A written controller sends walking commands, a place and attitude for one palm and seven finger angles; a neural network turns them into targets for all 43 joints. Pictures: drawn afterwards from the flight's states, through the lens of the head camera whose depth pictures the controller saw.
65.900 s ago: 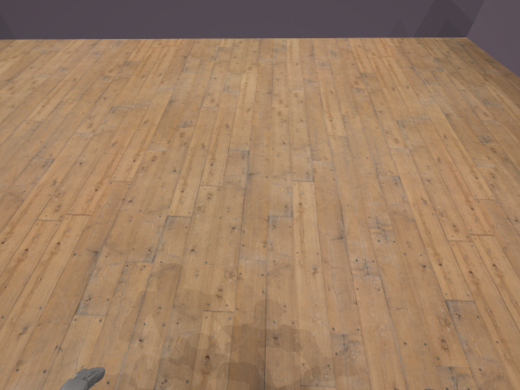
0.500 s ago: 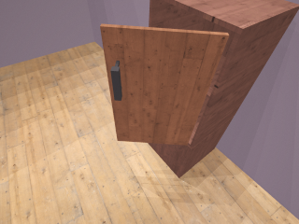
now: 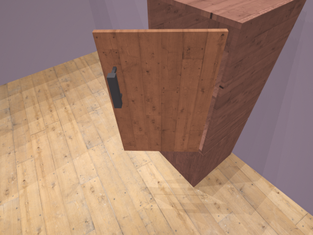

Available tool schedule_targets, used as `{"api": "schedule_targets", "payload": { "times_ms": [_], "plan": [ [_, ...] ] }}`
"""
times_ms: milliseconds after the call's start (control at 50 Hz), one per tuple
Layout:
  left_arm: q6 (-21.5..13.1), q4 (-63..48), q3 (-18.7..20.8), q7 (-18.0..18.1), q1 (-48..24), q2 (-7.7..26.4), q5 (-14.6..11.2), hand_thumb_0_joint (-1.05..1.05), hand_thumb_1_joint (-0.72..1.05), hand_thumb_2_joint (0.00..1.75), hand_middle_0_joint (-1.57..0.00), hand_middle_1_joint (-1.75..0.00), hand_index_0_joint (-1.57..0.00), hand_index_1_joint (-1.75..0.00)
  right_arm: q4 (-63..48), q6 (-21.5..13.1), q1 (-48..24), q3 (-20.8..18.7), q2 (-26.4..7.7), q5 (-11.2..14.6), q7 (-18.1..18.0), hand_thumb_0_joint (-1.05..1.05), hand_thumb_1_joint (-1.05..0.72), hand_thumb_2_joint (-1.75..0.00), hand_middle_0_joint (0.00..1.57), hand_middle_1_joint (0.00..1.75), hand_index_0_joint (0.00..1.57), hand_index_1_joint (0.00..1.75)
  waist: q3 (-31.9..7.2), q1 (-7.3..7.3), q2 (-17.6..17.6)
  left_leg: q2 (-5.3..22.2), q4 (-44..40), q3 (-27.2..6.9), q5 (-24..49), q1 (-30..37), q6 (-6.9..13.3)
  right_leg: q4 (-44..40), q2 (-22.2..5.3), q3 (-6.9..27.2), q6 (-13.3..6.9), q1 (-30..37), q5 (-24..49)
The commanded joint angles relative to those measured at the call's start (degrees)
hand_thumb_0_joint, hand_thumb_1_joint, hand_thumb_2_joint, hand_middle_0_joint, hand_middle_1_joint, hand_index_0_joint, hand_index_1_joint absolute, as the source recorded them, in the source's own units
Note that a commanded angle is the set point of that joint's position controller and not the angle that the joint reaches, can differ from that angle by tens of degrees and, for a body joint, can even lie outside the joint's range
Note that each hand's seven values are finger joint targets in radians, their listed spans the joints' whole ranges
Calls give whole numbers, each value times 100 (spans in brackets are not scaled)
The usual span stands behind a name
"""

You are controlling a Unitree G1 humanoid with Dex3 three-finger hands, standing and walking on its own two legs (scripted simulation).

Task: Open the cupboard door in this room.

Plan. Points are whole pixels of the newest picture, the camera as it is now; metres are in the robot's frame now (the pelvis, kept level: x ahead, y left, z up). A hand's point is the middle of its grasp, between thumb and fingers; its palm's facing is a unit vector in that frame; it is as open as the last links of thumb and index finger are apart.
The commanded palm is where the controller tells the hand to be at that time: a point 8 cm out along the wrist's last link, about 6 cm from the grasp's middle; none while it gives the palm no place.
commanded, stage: look again from close up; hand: left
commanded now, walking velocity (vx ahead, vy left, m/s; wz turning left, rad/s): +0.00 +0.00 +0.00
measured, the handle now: (116, 87) +0.53 +0.16 +0.09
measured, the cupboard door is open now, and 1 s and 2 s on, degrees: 49 49 49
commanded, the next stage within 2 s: raise the hand with hooked fingers in 0.14 s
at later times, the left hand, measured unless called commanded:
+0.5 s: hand (97, 195) +0.21 +0.16 +0.02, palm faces +0.18 -0.98 -0.06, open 7.8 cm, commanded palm +0.12 +0.22 -0.04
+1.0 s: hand (85, 198) +0.21 +0.19 +0.01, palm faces -0.07 -1.00 -0.03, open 10.6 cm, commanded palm +0.16 +0.25 +0.02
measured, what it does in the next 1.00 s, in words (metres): stands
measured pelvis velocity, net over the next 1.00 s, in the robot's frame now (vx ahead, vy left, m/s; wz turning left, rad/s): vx -0.02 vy -0.03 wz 0.02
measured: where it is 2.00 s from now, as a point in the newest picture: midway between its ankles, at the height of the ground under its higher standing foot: outside the picture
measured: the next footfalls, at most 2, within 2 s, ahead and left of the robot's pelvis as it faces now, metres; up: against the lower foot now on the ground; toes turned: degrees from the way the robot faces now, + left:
none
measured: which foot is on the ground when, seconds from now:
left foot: down 0.00-1.00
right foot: down 0.00-1.00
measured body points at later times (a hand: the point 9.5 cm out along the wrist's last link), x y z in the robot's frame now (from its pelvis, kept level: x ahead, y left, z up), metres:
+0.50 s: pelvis -0.02 -0.04 -0.02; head -0.01 -0.05 +0.43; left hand +0.19 +0.21 +0.03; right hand +0.15 -0.29 -0.10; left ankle -0.01 +0.10 -0.74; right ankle +0.00 -0.14 -0.74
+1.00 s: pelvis -0.02 -0.03 -0.05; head +0.02 -0.03 +0.40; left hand +0.20 +0.24 +0.01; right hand +0.15 -0.24 -0.13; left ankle -0.01 +0.10 -0.74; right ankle +0.00 -0.14 -0.74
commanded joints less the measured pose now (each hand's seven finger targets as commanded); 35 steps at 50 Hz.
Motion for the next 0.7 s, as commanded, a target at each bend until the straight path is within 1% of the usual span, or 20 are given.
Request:
{"api": "schedule_targets", "payload": {
  "times_ms": [0, 200, 220, 240, 260, 280, 300, 320, 340, 360, 380, 400, 440, 460, 480, 500, 540, 620, 660, 680],
  "plan": [
    [-103, -201, 93, 45, 244, 639, 17, 0, 90, 90, -20, -30, -20, -30, -208, -105, 208, -68, -506, -14, -42, 0, -90, -90, 20, 30, 20, 30, 384, 56, -289, 544, -783, -593, 876, -333, 60, -528, -180, 294, -347, -28, 686],
    [-129, -195, 121, 27, 176, 733, 12, 0, 90, 90, -20, -30, -20, -30, -54, -82, 11, -73, -515, -15, -49, 0, -90, -90, 20, 30, 20, 30, 230, 85, -251, 552, -721, -466, 965, -129, -9, -701, -256, 382, -384, 76, 1068],
    [-150, 7, 126, 252, 600, 767, 53, 0, 90, 90, -20, -30, -20, -30, -412, -71, -367, -133, -710, 39, -22, 0, -90, -90, 20, 30, 20, 30, 383, 225, -1102, 728, 399, -363, 1219, -551, -174, -607, -521, 697, -299, 47, 3172],
    [-1502, -8918, 1137, 191, -3971, 2147, -1057, 0, 88, 89, -20, -32, -20, -32, -2293, -956, -348, -280, -1571, 320, -261, 0, -90, -90, 20, 30, 20, 30, -2574, -429, 521, 89, -365, -400, 1894, 921, -8, -91, 92, 151, -412, 570, 2501],
    [-1163, -7232, 967, 369, -892, 1687, -595, 0, 85, 88, -20, -33, -20, -33, -2024, -1465, -821, -121, -1036, 246, -479, 0, -90, -90, 20, 30, 20, 30, -2275, 201, 1358, 229, -424, -268, 2618, 1245, 21, 121, 345, 45, -507, 333, 1350],
    [-881, -6795, 758, 617, -726, 1287, -771, 0, 83, 87, -21, -34, -21, -34, -1698, -1614, -813, -169, -1085, 306, -487, 0, -90, -90, 20, 30, 20, 30, -1773, 65, 1516, 181, -307, -245, 1943, 630, -169, 26, 318, -139, -456, 119, 826],
    [-373, -5775, 55, 565, 837, -48, -886, 0, 81, 86, -21, -36, -21, -36, -1666, -1620, -658, -182, -794, 388, -431, 0, -90, -90, 20, 30, 20, 30, -927, -52, 763, 224, -414, -346, 1395, 164, -133, -107, 332, -257, -368, -255, 631],
    [-568, -6847, 154, 433, -147, 135, -1086, 0, 78, 85, -21, -37, -21, -37, -2140, -1719, -831, -189, -1032, 397, -413, 0, -90, -90, 20, 30, 20, 30, -228, -125, 523, 159, -352, -481, 998, -214, -123, -169, 292, -276, -318, -434, 592],
    [-859, -6778, 633, 342, -131, 558, -1018, 0, 76, 84, -21, -39, -21, -39, -2235, -1800, -778, -332, -1129, 311, -432, 0, -90, -90, 20, 30, 20, 30, -227, -218, 40, 105, -140, -450, 611, -426, -104, -205, 331, -305, -300, -763, 212],
    [-1187, -6341, 706, 202, 81, 480, -989, 0, 74, 83, -21, -40, -21, -40, -2348, -1850, -773, -359, -1117, 230, -427, 0, -90, -90, 20, 30, 20, 30, 167, -211, -533, 43, 62, -469, 351, -875, -84, -133, 382, -370, -272, -1180, -118],
    [-1452, -5566, 983, 12, 753, 489, -1028, 0, 71, 82, -21, -42, -21, -42, -2462, -1838, -819, -426, -1114, 212, -386, 0, -90, -90, 20, 30, 20, 30, 382, -42, -976, 10, 265, -466, 166, -1265, -113, -37, 386, -364, -270, -1410, -443],
    [-1801, -5122, 889, -286, 1272, 179, -1116, 0, 69, 81, -22, -43, -22, -43, -2629, -1833, -827, -426, -1058, 160, -307, 0, -90, -90, 20, 30, 20, 30, 365, 104, -1518, -30, 505, -424, -7, -1645, -144, 168, 405, -352, -248, -1689, -751],
    [-2625, -4839, 1130, -989, 1913, 211, -1349, 0, 64, 79, -22, -47, -22, -47, -2921, -1839, -993, -539, -1068, 119, -162, 0, -90, -90, 20, 30, 20, 30, 88, 351, -1990, -93, 1089, -319, -150, -2352, -183, 615, 385, -117, -255, -1869, -875],
    [-2991, -4911, 1217, -1376, 1934, 305, -1446, 0, 62, 78, -22, -48, -22, -48, -3098, -1841, -1076, -588, -1120, 125, -99, 0, -90, -90, 20, 30, 20, 30, -162, 376, -1827, -138, 1358, -246, -126, -2546, -198, 854, 364, -30, -275, -1815, -669],
    [-3213, -4671, 1550, -1787, 1981, 633, -1514, 0, 60, 77, -22, -50, -22, -50, -3290, -1823, -1088, -647, -1194, 154, -13, 0, -90, -90, 20, 30, 20, 30, -347, 454, -1328, -200, 1595, -209, 37, -2568, -224, 1028, 286, 161, -348, -1621, -296],
    [-3386, -4696, 1675, -2194, 1821, 828, -1604, 0, 57, 76, -22, -51, -22, -51, -3453, -1822, -1135, -635, -1240, 201, 21, 0, -90, -90, 20, 30, 20, 30, -655, 392, -1137, -227, 1812, -179, 72, -2705, -219, 1165, 217, 296, -362, -1531, -57],
    [-3305, -5172, 2072, -2510, 1422, 1234, -1728, 0, 53, 74, -23, -54, -23, -54, -3741, -1758, -1205, -624, -1225, 288, -34, 0, -90, -90, 20, 30, 20, 30, -1241, 480, -785, -272, 2086, -64, 50, -2989, -143, 1280, 120, 618, -276, -1431, 34],
    [-3241, -6975, 2304, -2393, 182, 1453, -2092, 0, 43, 70, -23, -60, -23, -60, -4014, -1739, -944, -561, -1051, 279, -174, 0, -90, -90, 20, 30, 20, 30, -1911, 274, 366, -166, 2313, -165, 86, -2615, -64, 1308, 175, 808, -234, -1564, -404],
    [-3503, -7895, 2132, -2172, -375, 1407, -2033, 0, 39, 68, -24, -63, -24, -63, -3859, -1777, -772, -515, -1005, 226, -234, 0, -90, -90, 20, 30, 20, 30, -2126, 71, 610, -51, 2416, -297, 408, -2313, -19, 1563, 304, 618, -278, -1732, 137],
    [-3584, -8149, 1983, -2138, -812, 1462, -1999, 0, 36, 67, -24, -64, -24, -64, -3750, -1787, -651, -465, -1068, 178, -267, 0, -90, -90, 20, 30, 20, 30, -2056, -91, 469, 7, 2533, -408, 483, -2351, -2, 1734, 377, 554, -305, -1921, 323]
  ]
}}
